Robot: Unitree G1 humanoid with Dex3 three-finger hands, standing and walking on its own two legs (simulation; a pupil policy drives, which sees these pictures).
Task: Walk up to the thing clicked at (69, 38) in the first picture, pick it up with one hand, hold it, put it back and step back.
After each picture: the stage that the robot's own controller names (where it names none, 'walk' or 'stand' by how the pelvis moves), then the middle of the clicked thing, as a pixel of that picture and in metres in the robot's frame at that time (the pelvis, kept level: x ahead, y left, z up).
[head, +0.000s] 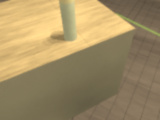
stand; (68, 17) +0.72 +0.10 +0.07
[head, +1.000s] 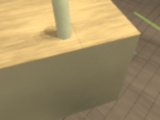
rise first; (61, 13) +0.66 +0.12 +0.10
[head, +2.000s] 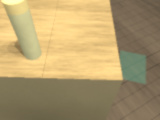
rise first; (25, 30) +0.50 +0.26 +0.11
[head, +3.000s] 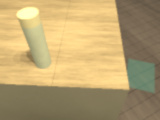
stand; (36, 41) +0.50 +0.22 +0.08
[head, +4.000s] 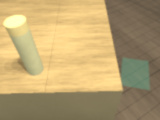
stand; (27, 49) +0.48 +0.24 +0.08
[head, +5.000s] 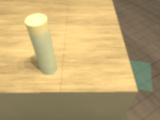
stand; (43, 48) +0.48 +0.18 +0.07
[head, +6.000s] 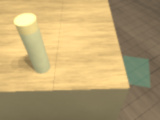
stand; (35, 47) +0.49 +0.21 +0.07
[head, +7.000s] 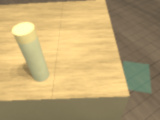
stand; (33, 55) +0.46 +0.22 +0.07
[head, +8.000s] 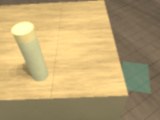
stand; (33, 55) +0.47 +0.22 +0.07
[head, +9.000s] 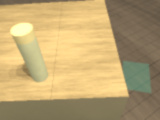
stand; (32, 56) +0.46 +0.22 +0.07
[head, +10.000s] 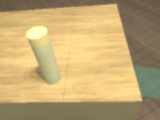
rise first; (46, 58) +0.45 +0.20 +0.07
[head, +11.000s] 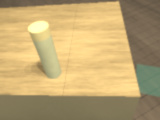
go down; (47, 53) +0.48 +0.20 +0.07
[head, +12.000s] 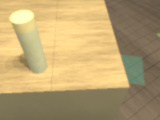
go down; (31, 46) +0.49 +0.19 +0.08
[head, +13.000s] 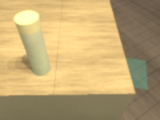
go down; (35, 47) +0.47 +0.18 +0.09
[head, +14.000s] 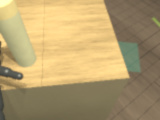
close in; (15, 35) +0.47 +0.20 +0.12
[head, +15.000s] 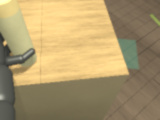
lift; (16, 34) +0.47 +0.19 +0.13
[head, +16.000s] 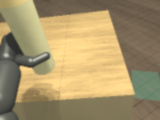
lift; (29, 33) +0.34 +0.14 +0.29
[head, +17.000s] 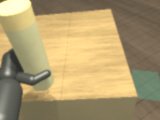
hold; (31, 52) +0.32 +0.16 +0.24
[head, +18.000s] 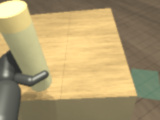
hold; (28, 53) +0.32 +0.16 +0.24
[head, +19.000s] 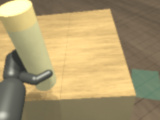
crouch; (33, 52) +0.32 +0.15 +0.24
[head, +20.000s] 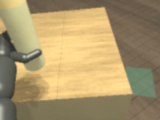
crouch; (22, 33) +0.39 +0.18 +0.26
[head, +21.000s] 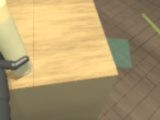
lower; (9, 42) +0.46 +0.19 +0.11
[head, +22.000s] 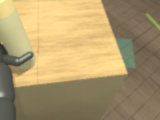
lower; (13, 36) +0.46 +0.19 +0.13
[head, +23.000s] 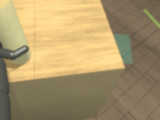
lower; (8, 29) +0.48 +0.19 +0.14
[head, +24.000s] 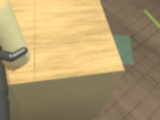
lower; (7, 30) +0.47 +0.19 +0.13
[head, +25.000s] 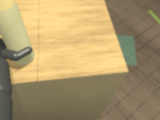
loosen; (12, 30) +0.47 +0.19 +0.13
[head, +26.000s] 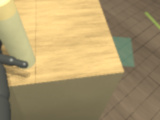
withdraw; (14, 36) +0.46 +0.18 +0.13
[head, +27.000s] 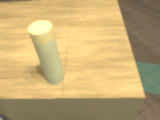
sink last; (49, 56) +0.43 +0.16 +0.10
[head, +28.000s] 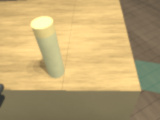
stand; (50, 51) +0.46 +0.17 +0.09
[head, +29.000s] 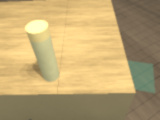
stand; (45, 54) +0.45 +0.18 +0.08
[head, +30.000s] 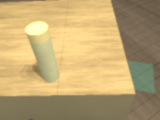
stand; (45, 56) +0.45 +0.18 +0.07
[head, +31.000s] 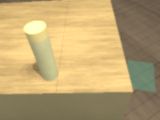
walk; (43, 54) +0.46 +0.18 +0.07
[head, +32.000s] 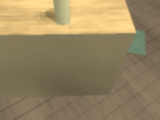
walk; out of the picture +0.69 +0.13 +0.09
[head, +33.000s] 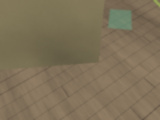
walk; out of the picture +1.02 +0.25 +0.10
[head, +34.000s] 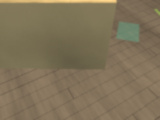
stand; out of the picture +1.10 +0.15 +0.08
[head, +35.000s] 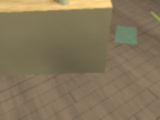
stand; out of the picture +1.12 +0.15 +0.07
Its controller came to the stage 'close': yes
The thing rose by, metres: 0.20
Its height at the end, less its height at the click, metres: +0.00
